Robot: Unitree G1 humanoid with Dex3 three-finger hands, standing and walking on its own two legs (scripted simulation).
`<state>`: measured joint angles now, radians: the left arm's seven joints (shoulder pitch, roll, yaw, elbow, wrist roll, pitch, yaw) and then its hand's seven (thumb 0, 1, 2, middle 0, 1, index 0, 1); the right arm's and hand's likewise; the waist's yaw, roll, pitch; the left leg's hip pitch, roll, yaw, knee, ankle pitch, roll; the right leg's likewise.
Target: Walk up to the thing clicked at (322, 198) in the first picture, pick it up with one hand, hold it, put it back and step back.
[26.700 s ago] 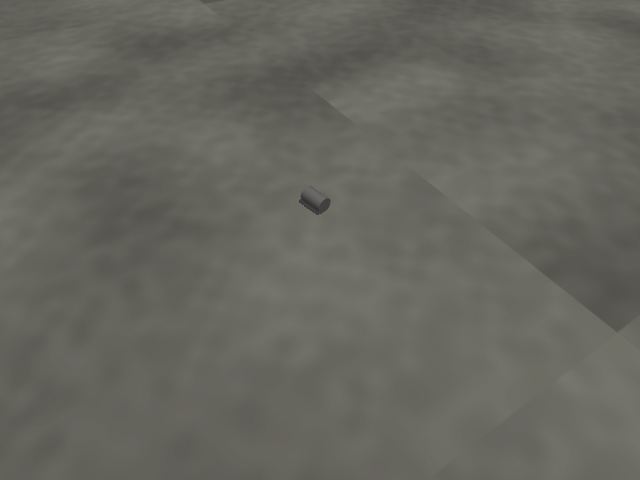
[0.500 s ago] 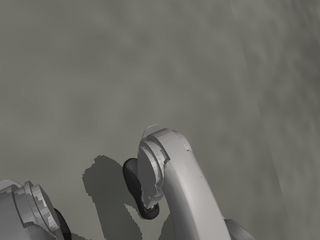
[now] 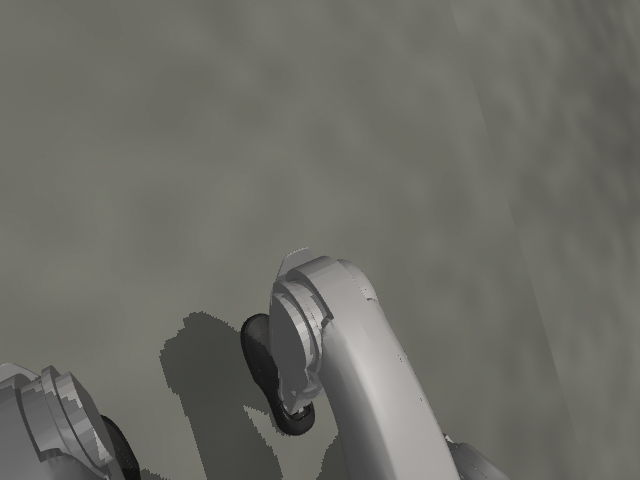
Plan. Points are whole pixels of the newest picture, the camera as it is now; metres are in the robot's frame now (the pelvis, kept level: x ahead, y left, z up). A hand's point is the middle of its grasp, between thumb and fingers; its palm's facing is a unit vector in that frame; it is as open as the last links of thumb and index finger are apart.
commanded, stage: open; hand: left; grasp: from above
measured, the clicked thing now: out of the picture +0.50 +0.33 -0.27
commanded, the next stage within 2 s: withdraw in 0.44 s
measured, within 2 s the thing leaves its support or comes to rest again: neither
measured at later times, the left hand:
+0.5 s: hand out of the picture +0.48 +0.33 -0.24, palm faces -0.42 -0.16 -0.89, open 14.0 cm
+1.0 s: hand out of the picture +0.49 +0.35 -0.11, palm faces -0.35 -0.07 -0.93, open 14.1 cm
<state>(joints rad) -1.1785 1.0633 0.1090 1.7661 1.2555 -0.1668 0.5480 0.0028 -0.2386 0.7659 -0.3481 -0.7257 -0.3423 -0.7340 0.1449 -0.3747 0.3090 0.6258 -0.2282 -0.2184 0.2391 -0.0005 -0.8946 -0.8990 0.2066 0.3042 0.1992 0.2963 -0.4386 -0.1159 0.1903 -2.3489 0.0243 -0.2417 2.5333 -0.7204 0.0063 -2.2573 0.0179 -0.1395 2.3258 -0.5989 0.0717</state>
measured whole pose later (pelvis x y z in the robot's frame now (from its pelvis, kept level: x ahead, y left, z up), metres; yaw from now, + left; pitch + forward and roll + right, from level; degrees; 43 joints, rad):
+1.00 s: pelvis +0.00 +0.00 +0.03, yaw +4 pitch +34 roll -11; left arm -1.00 0.83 0.05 1.27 1.18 -0.06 0.27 0.00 -0.52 1.01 -0.09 -1.00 -0.08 -1.00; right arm 0.21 -0.32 0.13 0.65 -0.13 -0.06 0.24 0.00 -0.91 -0.91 0.21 0.30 0.20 0.30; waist -0.30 0.02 -0.03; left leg -2.31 0.01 -0.17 2.42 -0.72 0.01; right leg -2.24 -0.01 -0.09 2.27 -0.63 0.05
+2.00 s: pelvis +0.01 +0.00 +0.11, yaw +9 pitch +37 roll -7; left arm -0.63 0.58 0.09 0.81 0.67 0.04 0.04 0.00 0.49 0.91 -0.23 -0.44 -0.22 -0.45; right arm 0.20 -0.29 0.01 0.61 -0.02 0.03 0.12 0.00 -0.90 -0.90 0.21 0.30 0.20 0.30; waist -0.16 0.07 -0.17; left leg -2.08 0.02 -0.09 2.13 -0.70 0.01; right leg -2.03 -0.03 -0.04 2.03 -0.64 0.05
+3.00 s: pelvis +0.08 +0.01 +0.41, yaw +14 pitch +11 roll -3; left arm 0.51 0.22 0.03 -0.14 -0.07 0.46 0.04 0.01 0.91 0.90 -0.20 -0.30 -0.20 -0.30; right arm 0.30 -0.22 0.04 0.52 0.02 -0.20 -0.19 0.01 -0.91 -0.90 0.21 0.30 0.20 0.30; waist -0.05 0.06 -0.18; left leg -0.71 0.04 -0.05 1.02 -0.50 -0.01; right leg -0.67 -0.02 -0.06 0.94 -0.45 0.03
